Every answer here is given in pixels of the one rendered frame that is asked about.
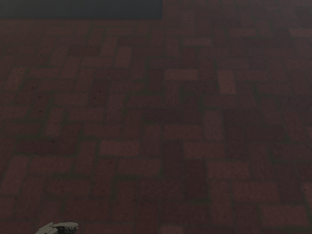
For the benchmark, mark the robot left hand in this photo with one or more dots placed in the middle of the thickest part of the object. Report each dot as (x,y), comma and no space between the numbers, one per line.
(59,228)

